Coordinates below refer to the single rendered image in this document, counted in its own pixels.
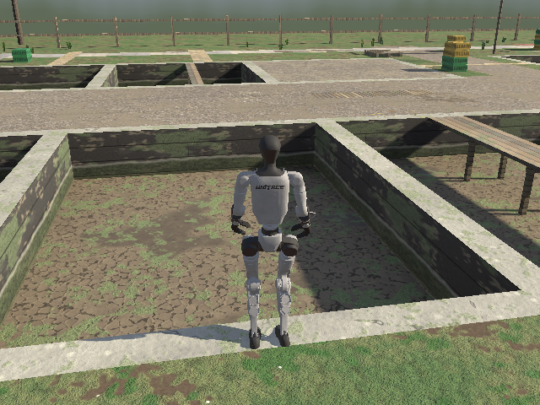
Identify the robot left upper arm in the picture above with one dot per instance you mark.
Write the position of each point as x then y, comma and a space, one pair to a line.
243, 180

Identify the right robot hand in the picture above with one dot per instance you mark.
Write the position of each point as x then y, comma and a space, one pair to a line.
304, 233

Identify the robot right upper arm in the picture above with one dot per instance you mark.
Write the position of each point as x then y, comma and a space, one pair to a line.
296, 180

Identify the left robot forearm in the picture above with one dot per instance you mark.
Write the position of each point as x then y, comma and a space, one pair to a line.
235, 219

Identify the humanoid robot head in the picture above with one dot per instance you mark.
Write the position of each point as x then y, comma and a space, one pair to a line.
270, 146

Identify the left robot hand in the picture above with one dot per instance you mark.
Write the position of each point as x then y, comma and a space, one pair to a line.
240, 231

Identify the right robot forearm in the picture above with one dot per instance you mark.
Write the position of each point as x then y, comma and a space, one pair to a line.
305, 221

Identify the left robot thigh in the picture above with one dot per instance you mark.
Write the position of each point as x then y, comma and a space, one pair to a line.
249, 247

